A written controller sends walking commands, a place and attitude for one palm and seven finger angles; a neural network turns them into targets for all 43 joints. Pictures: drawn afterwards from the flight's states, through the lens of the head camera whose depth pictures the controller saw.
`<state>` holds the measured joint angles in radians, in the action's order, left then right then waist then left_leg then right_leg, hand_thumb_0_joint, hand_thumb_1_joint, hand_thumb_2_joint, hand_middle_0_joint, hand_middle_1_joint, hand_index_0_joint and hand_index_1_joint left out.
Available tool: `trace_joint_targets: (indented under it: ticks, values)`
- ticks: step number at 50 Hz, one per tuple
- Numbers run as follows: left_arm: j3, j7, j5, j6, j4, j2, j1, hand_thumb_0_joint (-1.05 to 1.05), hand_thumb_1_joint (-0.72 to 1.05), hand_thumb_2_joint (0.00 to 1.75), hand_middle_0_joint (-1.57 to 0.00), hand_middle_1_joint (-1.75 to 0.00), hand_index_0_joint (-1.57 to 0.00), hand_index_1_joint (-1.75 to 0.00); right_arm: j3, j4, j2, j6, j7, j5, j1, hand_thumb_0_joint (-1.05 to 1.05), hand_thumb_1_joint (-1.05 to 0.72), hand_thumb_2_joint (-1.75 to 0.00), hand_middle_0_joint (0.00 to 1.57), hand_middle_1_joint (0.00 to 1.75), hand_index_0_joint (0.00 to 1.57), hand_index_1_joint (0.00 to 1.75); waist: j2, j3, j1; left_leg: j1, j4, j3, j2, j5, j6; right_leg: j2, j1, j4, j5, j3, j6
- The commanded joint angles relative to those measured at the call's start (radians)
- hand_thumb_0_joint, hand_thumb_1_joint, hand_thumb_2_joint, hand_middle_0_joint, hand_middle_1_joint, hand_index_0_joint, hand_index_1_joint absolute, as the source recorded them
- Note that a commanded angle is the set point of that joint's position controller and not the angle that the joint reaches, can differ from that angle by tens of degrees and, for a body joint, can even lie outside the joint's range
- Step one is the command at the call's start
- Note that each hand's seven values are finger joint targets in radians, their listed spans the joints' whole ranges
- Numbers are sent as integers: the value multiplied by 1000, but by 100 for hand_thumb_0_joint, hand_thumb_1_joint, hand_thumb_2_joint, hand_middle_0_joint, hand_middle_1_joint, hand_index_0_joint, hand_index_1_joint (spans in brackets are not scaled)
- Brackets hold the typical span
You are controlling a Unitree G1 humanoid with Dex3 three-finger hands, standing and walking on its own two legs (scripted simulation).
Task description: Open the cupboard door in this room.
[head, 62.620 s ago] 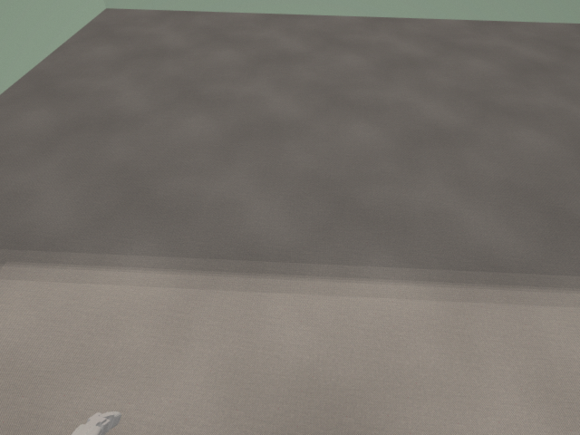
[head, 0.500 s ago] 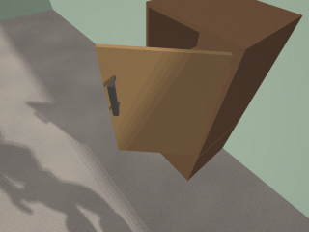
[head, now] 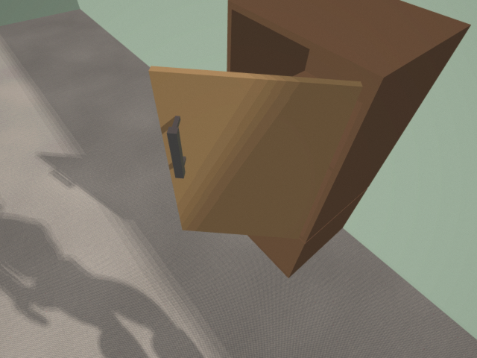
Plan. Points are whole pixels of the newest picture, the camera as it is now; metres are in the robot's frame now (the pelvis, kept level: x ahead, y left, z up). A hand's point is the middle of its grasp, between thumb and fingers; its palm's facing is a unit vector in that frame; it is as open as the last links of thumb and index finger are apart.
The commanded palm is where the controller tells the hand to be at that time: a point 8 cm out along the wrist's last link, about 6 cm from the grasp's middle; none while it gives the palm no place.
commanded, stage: look again from close up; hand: left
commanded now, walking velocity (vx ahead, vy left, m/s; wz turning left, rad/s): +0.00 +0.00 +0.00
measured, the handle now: (178, 148) +0.53 +0.17 +0.01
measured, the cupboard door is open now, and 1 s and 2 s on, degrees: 46 46 46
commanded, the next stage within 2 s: raise the hand with hooked fingers in 0.22 s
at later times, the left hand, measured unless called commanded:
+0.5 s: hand (120, 338) +0.16 +0.20 -0.04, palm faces +0.24 -0.95 -0.21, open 7.4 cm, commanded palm +0.09 +0.23 -0.06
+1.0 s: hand (125, 347) +0.14 +0.18 -0.02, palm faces -0.03 -0.99 -0.10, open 10.1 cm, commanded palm +0.12 +0.25 -0.02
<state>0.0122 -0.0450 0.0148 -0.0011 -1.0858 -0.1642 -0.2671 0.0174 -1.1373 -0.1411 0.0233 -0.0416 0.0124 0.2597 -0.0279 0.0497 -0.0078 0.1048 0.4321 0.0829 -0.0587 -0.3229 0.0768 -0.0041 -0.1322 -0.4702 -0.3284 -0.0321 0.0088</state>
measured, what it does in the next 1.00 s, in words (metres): lowers itself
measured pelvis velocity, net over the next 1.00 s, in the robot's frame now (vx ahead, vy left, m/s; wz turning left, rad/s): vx -0.07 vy -0.05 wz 0.09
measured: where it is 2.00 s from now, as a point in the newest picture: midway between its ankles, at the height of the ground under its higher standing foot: outside the picture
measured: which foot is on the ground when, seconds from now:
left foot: down 0.00-1.00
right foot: down 0.00-1.00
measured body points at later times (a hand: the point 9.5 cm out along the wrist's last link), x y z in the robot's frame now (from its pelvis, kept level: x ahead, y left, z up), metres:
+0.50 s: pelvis -0.02 -0.01 -0.01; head -0.01 -0.02 +0.44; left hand +0.14 +0.25 -0.03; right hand +0.06 -0.25 -0.14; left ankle -0.05 +0.06 -0.74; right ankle -0.03 -0.10 -0.74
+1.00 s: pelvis -0.07 -0.05 -0.08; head -0.01 -0.04 +0.37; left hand +0.14 +0.24 -0.01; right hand +0.15 -0.26 -0.15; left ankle -0.05 +0.06 -0.74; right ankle -0.03 -0.10 -0.74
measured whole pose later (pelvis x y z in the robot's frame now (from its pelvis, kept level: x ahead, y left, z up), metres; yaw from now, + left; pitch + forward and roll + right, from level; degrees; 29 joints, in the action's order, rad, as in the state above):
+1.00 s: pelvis -0.07 -0.05 -0.08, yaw +5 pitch +12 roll -2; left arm -0.23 0.48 -0.33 -0.48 -0.19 -0.33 -0.21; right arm 0.05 -0.58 -0.25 0.25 -0.06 -0.04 0.17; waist 0.02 -0.08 -0.03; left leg 0.83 1.12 -0.04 -0.01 -0.50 0.01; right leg 0.05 -0.81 -1.05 -0.46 -0.17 0.10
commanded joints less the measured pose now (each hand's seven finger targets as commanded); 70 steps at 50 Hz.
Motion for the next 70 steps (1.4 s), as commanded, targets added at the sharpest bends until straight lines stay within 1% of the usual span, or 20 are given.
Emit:
trace_joint_targets:
  ticks: [1,15,16,17,18,19,20,21,24,28,32,38,42,45,48,51,54,59,63,70]
  values:
    - [-19,-4,-4,-10,23,-83,-71,0,90,90,-20,-30,-20,-30,-14,23,-106,14,-10,-2,73,0,-90,-90,20,30,20,30,35,2,2,23,-65,-147,166,407,-9,-101,-7,42,309,84,41]
    - [-17,-3,-4,-10,14,-73,-78,0,90,90,-20,-30,-20,-30,-13,15,-98,13,-10,-3,78,0,-90,-90,20,30,20,30,22,30,1,47,-83,-156,165,348,-8,-103,-13,61,268,84,40]
    - [-14,-40,10,-41,-17,-94,-140,0,90,90,-20,-30,-20,-30,-19,85,-143,20,-1,-17,15,0,-90,-90,20,30,20,30,67,10,-12,60,114,-133,180,762,-49,-135,-69,22,650,94,3]
    - [-164,-39,-191,-225,1597,-349,553,0,88,89,-20,-32,-20,-32,-59,433,-310,172,-22,-57,93,0,-90,-90,20,30,20,30,310,-516,98,-278,22,-199,116,972,-107,-31,-56,-80,538,0,15]
    - [-125,-77,-97,-152,1315,-260,171,0,85,88,-20,-33,-20,-33,-11,355,-212,283,-51,-35,4,0,-90,-90,20,30,20,30,474,-458,45,-413,-103,-201,183,1151,-138,17,-207,-247,95,-33,37]
    - [-96,-123,-106,-94,1175,-180,105,0,83,87,-21,-34,-21,-34,-43,276,-194,297,-53,-31,15,0,-90,-90,20,30,20,30,399,-354,28,-245,-75,-173,162,1074,-177,5,-239,-288,-43,-23,25]
    - [63,-104,-126,6,941,75,-169,0,81,86,-21,-36,-21,-36,-49,275,-147,288,-39,-62,53,0,-90,-90,20,30,20,30,203,-195,60,-153,-79,-183,172,900,-146,1,-313,-270,-79,-37,7]
    - [99,-70,-171,-18,1137,85,-21,0,78,85,-21,-37,-21,-37,-57,381,-193,297,-17,-63,17,0,-90,-90,20,30,20,30,99,-115,48,-64,-25,-190,170,814,-115,-25,-307,-209,-25,-35,0]
    - [-43,12,-153,-149,1004,-39,-54,0,71,82,-21,-42,-21,-42,-83,469,-264,305,-4,-28,-4,0,-90,-90,20,30,20,30,-138,-111,73,155,179,-165,93,392,-83,-13,-323,-82,159,-45,18]
    - [-195,226,-250,-394,809,-70,-270,0,62,78,-22,-48,-22,-48,-89,582,-266,277,12,-23,-100,0,-90,-90,20,30,20,30,-352,-120,-18,542,329,-108,27,87,-81,-13,-419,-225,76,-4,18]
    - [-370,464,-309,-562,828,-249,-212,0,53,74,-23,-54,-23,-54,-96,720,-269,257,37,-42,-143,0,-90,-90,20,30,20,30,-1,-244,-63,675,447,-59,-4,1,-94,-51,-380,-321,11,131,37]
    - [-409,408,-374,-597,1221,-298,111,0,39,68,-24,-63,-24,-63,-86,802,-217,240,13,-48,-113,0,-90,-90,20,30,20,30,145,-394,-11,687,551,-70,29,-57,-51,-46,-409,-293,-196,248,9]
    - [-270,420,-363,-651,1292,-254,218,0,29,64,-24,-69,-24,-69,-60,731,-236,275,-18,-45,-76,0,-90,-90,20,30,20,30,160,-334,79,656,582,-104,55,-67,-32,-15,-519,-302,-219,202,13]
    - [-240,499,-362,-597,1147,-284,236,0,22,61,-25,-74,-25,-74,-46,685,-262,292,-40,-59,-55,0,-90,-90,20,30,20,30,67,-278,112,718,604,-119,65,-85,-26,-18,-518,-280,-223,214,-11]
    - [-304,549,-359,-467,1001,-349,212,0,15,58,-25,-78,-25,-78,-45,688,-274,289,-53,-72,-54,0,-90,-90,20,30,20,30,3,-285,85,760,575,-118,61,-99,-27,-35,-463,-234,-279,232,-22]
    - [-440,559,-404,-346,988,-425,142,0,8,55,-26,-82,-26,-82,-40,728,-268,271,-47,-73,-80,0,-90,-90,20,30,20,30,28,-405,-2,729,542,-119,48,-16,-39,-62,-318,-240,-148,237,-27]
    - [-536,513,-457,-322,1018,-431,101,0,1,52,-26,-87,-26,-87,-34,752,-242,263,-34,-60,-93,0,-90,-90,20,30,20,30,-18,-455,-50,729,521,-135,48,46,-55,-75,-213,-262,25,251,-45]
    - [-467,463,-423,-420,1074,-337,92,0,-10,47,-27,-94,-27,-94,-49,727,-236,276,-13,-52,-57,0,-90,-90,20,30,20,30,13,-391,-17,654,463,-126,52,118,-48,-26,-312,-315,143,147,-30]
    - [-377,501,-388,-435,1017,-302,128,0,-20,43,-28,-100,-28,-100,-58,714,-266,288,-15,-62,-28,0,-90,-90,20,30,20,30,21,-330,34,613,435,-123,50,62,-35,1,-437,-307,10,77,-10]
    - [-488,503,-409,-436,1147,-447,236,0,-36,36,-29,-111,-29,-111,-53,710,-281,297,-35,-56,-5,0,-90,-90,20,30,20,30,163,-462,-6,414,378,-153,62,234,-61,28,-395,-359,142,-3,28]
